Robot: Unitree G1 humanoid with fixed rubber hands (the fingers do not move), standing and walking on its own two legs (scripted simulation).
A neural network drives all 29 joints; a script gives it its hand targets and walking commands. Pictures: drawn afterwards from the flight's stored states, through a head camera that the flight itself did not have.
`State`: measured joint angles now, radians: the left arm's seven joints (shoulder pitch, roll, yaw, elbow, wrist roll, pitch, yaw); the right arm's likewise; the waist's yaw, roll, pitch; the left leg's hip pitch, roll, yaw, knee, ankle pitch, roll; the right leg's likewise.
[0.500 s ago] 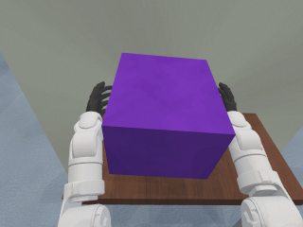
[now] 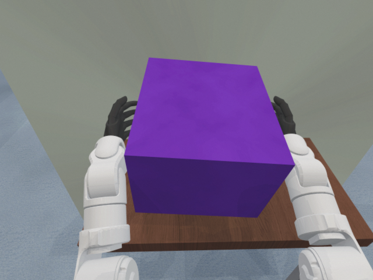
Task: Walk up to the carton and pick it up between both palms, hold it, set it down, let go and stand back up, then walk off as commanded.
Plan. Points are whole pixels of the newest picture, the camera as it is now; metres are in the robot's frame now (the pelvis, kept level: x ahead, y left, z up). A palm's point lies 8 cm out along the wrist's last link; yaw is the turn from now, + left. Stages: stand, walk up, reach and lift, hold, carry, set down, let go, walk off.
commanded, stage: hold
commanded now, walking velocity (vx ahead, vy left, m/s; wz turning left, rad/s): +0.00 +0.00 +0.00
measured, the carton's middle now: (200, 133) +0.38 -0.01 +0.16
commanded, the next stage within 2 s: none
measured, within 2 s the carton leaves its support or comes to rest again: neither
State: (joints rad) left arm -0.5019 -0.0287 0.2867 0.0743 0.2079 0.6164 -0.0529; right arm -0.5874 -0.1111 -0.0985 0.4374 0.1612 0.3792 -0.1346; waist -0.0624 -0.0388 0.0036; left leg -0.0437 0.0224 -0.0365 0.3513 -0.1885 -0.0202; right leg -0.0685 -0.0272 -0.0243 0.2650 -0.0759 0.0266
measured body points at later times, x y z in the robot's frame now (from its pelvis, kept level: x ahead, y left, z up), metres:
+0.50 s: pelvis +0.01 -0.01 +0.00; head -0.03 +0.01 +0.45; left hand +0.37 +0.17 +0.19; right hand +0.39 -0.17 +0.18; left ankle +0.01 +0.13 -0.75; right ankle +0.05 -0.14 -0.75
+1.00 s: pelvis +0.01 +0.00 +0.00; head -0.02 +0.02 +0.45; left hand +0.37 +0.17 +0.18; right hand +0.38 -0.17 +0.17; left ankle +0.01 +0.13 -0.75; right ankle +0.05 -0.14 -0.75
